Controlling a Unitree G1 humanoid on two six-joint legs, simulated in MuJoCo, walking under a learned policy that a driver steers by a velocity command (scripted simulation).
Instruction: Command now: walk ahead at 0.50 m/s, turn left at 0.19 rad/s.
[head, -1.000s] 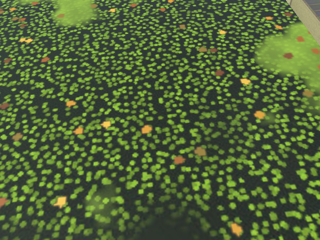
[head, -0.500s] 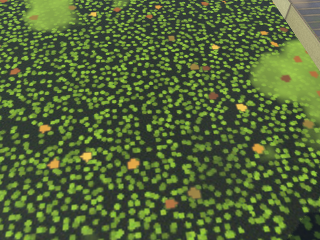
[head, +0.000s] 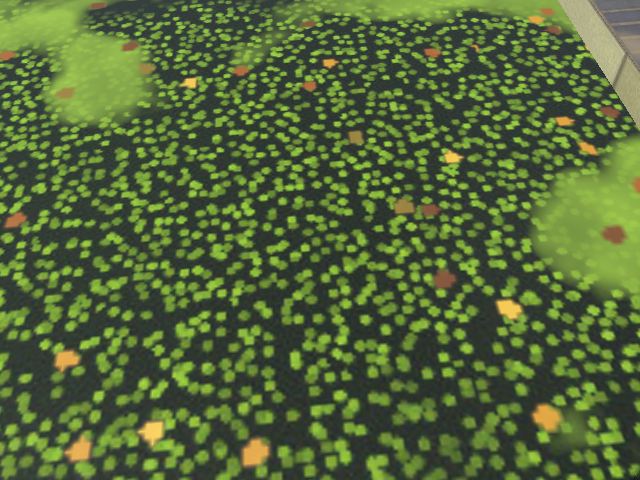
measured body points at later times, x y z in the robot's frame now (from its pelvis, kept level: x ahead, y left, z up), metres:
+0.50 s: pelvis +0.28 +0.07 -0.01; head +0.32 +0.09 +0.43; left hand +0.30 +0.36 -0.13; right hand +0.49 -0.16 -0.11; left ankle +0.33 +0.15 -0.74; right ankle +0.18 -0.10 -0.64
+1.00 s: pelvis +0.57 +0.11 -0.01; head +0.59 +0.12 +0.44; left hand +0.56 +0.42 -0.09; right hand +0.79 -0.08 -0.12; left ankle +0.43 +0.18 -0.65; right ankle +0.67 +0.04 -0.74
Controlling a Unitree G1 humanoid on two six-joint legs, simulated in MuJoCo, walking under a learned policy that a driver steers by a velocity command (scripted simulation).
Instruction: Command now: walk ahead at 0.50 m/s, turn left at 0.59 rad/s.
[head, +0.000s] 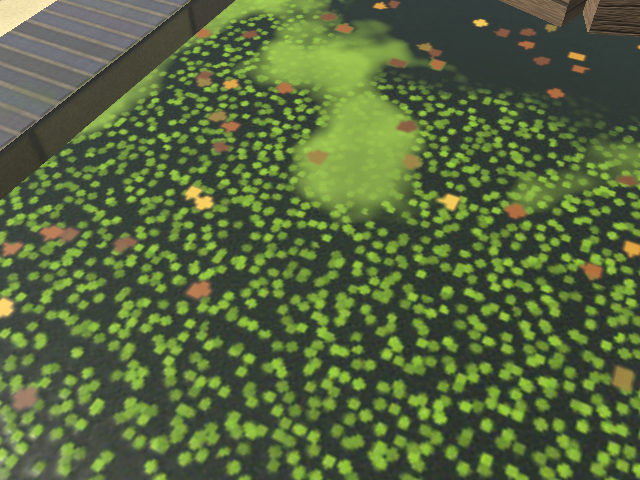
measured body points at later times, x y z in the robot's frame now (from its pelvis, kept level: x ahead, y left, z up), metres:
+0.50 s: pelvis +0.26 +0.08 +0.00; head +0.29 +0.10 +0.45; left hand +0.25 +0.37 -0.14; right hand +0.48 -0.14 -0.09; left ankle +0.30 +0.18 -0.73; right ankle +0.17 -0.10 -0.64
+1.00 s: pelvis +0.49 +0.07 -0.01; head +0.54 +0.06 +0.44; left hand +0.66 +0.32 -0.11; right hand +0.58 -0.21 -0.14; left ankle +0.37 +0.20 -0.66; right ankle +0.59 -0.02 -0.73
